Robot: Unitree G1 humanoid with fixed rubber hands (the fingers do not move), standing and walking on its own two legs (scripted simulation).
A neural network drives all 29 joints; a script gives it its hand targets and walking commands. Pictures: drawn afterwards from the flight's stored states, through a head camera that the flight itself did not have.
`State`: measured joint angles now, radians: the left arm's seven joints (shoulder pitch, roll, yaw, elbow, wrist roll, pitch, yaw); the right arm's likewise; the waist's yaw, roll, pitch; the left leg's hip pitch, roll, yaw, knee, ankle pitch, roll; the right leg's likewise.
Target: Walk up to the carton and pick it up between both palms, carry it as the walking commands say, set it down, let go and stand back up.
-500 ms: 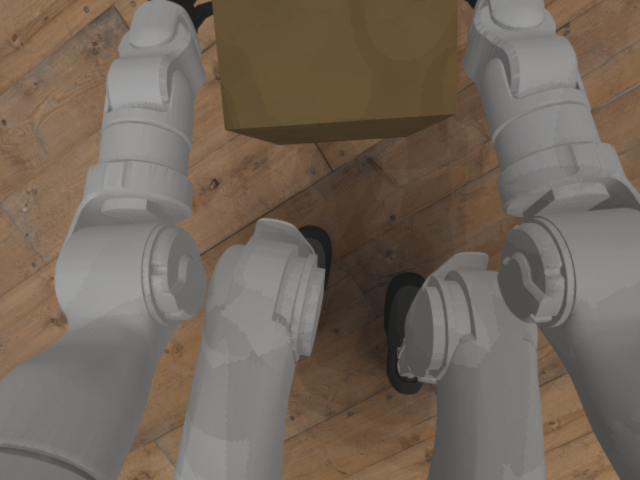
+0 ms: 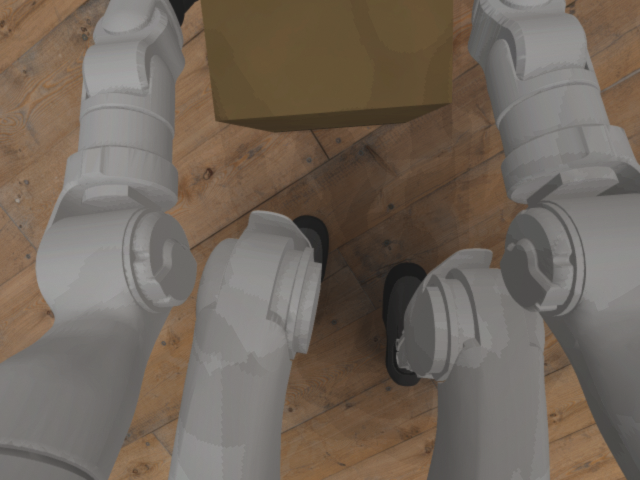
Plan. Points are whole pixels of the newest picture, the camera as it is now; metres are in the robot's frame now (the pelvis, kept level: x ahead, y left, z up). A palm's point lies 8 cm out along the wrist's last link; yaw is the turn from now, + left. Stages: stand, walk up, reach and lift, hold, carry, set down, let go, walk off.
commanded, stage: set down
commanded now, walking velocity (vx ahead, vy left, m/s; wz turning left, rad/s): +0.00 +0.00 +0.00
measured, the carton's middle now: out of the picture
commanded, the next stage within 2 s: none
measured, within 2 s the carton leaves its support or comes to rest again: neither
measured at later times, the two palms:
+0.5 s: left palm out of the picture +0.51 +0.26 -0.15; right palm out of the picture +0.57 -0.03 -0.15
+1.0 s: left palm out of the picture +0.51 +0.29 -0.16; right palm out of the picture +0.58 -0.06 -0.17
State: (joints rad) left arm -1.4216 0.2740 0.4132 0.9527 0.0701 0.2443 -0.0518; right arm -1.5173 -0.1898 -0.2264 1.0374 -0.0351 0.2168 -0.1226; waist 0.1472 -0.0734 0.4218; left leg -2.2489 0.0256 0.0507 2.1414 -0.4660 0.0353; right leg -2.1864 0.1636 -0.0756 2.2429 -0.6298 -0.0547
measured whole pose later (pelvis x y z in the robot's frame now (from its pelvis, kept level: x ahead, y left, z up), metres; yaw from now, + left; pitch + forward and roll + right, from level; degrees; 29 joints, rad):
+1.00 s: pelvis +0.01 +0.01 +0.00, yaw +1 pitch +34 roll +0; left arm -1.42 0.36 0.27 1.17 -0.15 0.04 0.07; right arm -1.50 -0.33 -0.02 1.10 0.14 0.12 -0.13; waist 0.13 -0.01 0.41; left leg -2.27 0.01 0.08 2.15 -0.48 0.07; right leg -2.18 0.14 -0.05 2.26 -0.68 -0.02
